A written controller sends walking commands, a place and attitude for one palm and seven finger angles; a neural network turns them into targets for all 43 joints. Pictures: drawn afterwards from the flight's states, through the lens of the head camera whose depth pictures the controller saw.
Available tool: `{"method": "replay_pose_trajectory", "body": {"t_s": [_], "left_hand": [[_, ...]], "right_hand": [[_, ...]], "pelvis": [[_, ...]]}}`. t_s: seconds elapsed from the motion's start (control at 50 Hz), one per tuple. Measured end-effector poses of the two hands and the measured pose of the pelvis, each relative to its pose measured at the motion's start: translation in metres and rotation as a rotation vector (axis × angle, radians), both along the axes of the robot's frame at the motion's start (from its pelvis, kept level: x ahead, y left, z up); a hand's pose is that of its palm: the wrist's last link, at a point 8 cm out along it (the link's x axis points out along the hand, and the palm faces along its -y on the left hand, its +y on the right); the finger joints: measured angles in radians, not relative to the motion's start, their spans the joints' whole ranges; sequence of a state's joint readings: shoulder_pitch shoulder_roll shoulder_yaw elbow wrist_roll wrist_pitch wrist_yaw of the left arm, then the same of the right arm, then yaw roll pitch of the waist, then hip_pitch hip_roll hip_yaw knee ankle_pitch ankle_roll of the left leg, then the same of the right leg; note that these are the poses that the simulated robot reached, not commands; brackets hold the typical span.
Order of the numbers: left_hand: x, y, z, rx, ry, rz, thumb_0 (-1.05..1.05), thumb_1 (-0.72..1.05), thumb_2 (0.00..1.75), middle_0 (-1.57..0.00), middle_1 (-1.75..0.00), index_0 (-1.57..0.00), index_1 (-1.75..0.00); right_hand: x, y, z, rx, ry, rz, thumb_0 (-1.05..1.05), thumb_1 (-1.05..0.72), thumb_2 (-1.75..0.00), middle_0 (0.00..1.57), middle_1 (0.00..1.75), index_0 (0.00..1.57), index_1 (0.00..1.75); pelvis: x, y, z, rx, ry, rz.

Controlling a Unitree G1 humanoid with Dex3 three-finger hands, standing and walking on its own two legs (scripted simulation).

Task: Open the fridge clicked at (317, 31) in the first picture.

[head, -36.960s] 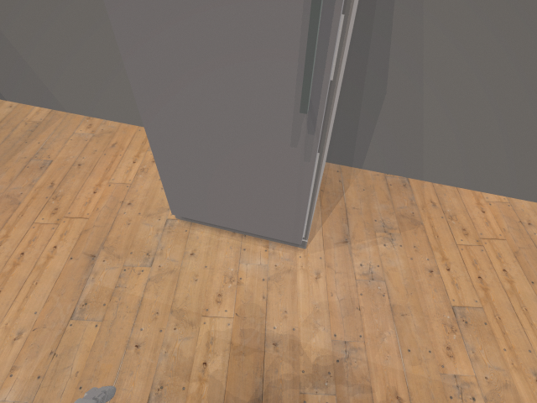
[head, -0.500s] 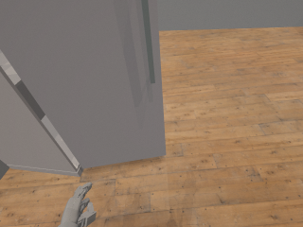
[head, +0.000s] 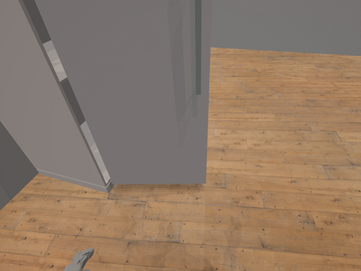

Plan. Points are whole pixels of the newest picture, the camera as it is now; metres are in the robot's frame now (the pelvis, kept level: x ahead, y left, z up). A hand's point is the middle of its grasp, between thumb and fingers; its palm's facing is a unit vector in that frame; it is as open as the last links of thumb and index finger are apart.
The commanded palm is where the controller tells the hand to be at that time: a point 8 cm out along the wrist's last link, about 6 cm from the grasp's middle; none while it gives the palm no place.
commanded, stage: stop stepping back and stand still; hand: right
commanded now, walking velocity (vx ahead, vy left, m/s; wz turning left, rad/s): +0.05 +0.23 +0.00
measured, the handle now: (198, 28) +0.80 -0.04 +0.27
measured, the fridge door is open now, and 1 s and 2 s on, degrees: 73 73 73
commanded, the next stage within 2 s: let the arm hang, fingers relaxed in 0.86 s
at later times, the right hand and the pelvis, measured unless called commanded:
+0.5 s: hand (358, 189) +0.22 -0.29 +0.15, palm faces +0.52 +0.77 -0.36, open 7.4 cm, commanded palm +0.16 -0.32 +0.20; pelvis +0.03 -0.01 +0.01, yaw -2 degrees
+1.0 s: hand (343, 195) +0.23 -0.28 +0.13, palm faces +0.35 +0.81 -0.47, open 7.4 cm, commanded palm none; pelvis +0.03 -0.02 +0.02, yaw -1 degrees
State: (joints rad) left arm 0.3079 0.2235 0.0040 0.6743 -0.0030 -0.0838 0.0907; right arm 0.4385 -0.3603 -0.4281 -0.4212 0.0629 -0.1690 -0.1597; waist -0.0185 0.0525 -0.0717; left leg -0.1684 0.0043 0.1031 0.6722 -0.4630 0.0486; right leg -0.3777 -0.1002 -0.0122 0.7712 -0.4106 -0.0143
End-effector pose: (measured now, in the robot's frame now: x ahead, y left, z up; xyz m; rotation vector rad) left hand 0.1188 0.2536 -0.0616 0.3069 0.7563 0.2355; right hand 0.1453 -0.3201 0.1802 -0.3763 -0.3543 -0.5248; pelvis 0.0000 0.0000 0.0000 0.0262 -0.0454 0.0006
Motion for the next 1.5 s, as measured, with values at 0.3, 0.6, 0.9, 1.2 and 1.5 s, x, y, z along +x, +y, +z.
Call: {"method": "replay_pose_trajectory", "body": {"t_s": [0.3,0.6,0.9,1.2,1.5], "left_hand": [[0.007,-0.035,-0.027,-0.183,0.085,-0.075,0.02,0.9,0.9,-0.2,-0.3,-0.21,-0.3],[0.108,-0.031,0.03,-0.029,-0.122,-0.112,0.02,0.9,0.9,-0.2,-0.3,-0.2,-0.3],[0.094,-0.049,0.005,-0.157,-0.035,-0.068,0.01,0.9,0.9,-0.2,-0.3,-0.2,-0.3],[-0.004,-0.011,-0.035,-0.091,0.275,-0.035,0.01,0.9,0.9,-0.2,-0.3,-0.2,-0.3],[-0.117,-0.05,-0.059,-0.179,0.653,0.059,0.01,0.9,0.9,-0.2,-0.3,-0.2,-0.3]], "right_hand": [[-0.001,0.032,0.056,-0.336,0.12,0.091,0.01,-0.89,-0.9,0.22,0.3,0.21,0.3],[0.059,0.014,0.003,-0.051,0.138,0.086,0.02,-0.89,-0.9,0.21,0.3,0.21,0.3],[0.052,-0.002,0.014,-0.144,0.305,0.038,0.01,-0.89,-0.9,0.21,0.3,0.21,0.3],[-0.035,0.057,-0.269,0.412,1.342,0.141,0.01,-0.91,-0.9,0.2,0.3,0.2,0.3],[-0.178,0.051,-0.296,0.599,1.723,-0.089,0.0,-0.94,-0.9,0.21,0.3,0.2,0.3]], "pelvis": [[-0.002,0.008,0.009,-0.026,0.042,-0.019],[0.038,-0.013,0.016,-0.034,0.037,-0.011],[0.044,-0.014,0.023,-0.016,0.072,-0.002],[0.011,-0.022,0.012,-0.013,0.052,-0.046],[0.004,-0.025,0.021,0.005,0.041,-0.051]]}}
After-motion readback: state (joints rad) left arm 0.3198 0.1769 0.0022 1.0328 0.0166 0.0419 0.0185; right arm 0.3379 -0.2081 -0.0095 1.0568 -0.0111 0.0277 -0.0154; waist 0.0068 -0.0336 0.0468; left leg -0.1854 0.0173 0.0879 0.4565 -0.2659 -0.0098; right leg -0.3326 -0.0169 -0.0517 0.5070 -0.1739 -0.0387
